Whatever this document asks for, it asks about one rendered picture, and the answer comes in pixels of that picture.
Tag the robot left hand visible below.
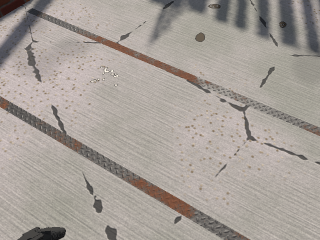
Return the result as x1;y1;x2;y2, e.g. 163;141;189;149
17;227;66;240

